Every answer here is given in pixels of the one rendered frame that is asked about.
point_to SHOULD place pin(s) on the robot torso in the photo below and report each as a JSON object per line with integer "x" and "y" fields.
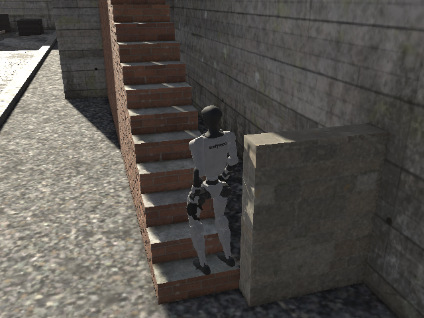
{"x": 214, "y": 152}

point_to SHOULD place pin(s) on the right robot hand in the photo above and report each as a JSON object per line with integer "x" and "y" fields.
{"x": 222, "y": 179}

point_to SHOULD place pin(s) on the left robot forearm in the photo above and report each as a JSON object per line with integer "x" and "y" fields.
{"x": 196, "y": 187}

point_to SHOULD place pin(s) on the right robot forearm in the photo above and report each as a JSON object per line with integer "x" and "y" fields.
{"x": 228, "y": 171}

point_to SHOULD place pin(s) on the robot left thigh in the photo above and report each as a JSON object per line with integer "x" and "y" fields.
{"x": 196, "y": 223}

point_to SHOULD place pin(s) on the left robot hand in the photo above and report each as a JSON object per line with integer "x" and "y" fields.
{"x": 192, "y": 210}

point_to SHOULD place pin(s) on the left robot upper arm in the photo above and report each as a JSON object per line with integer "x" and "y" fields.
{"x": 195, "y": 146}

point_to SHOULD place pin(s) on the right robot upper arm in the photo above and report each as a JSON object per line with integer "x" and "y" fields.
{"x": 232, "y": 148}

